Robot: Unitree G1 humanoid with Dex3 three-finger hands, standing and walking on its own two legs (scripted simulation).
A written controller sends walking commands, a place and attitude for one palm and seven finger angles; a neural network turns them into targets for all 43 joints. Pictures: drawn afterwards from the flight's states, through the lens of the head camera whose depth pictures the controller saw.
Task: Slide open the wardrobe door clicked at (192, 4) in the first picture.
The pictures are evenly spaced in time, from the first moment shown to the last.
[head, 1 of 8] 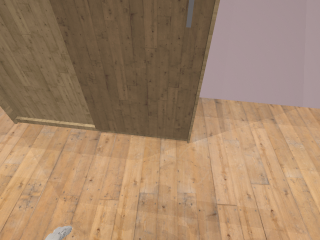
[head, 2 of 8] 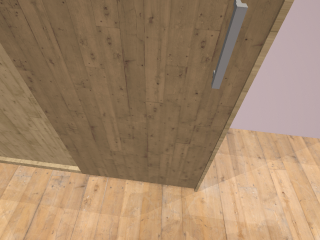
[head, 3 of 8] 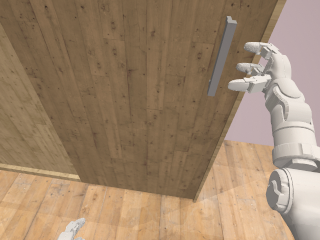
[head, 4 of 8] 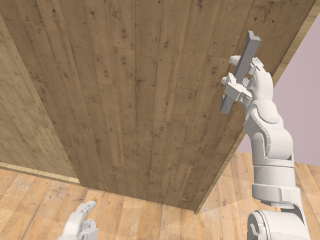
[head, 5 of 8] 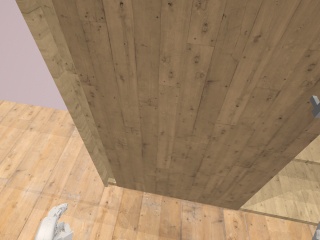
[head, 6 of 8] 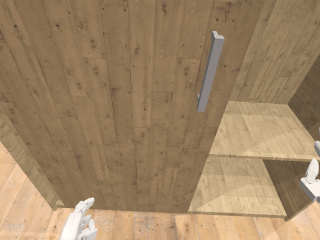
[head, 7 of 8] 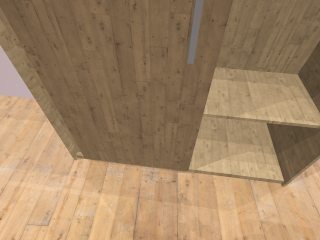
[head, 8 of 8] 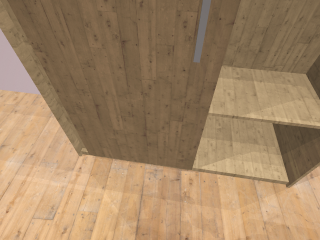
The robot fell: no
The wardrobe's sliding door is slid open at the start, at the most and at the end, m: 0.00 0.63 0.63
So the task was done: yes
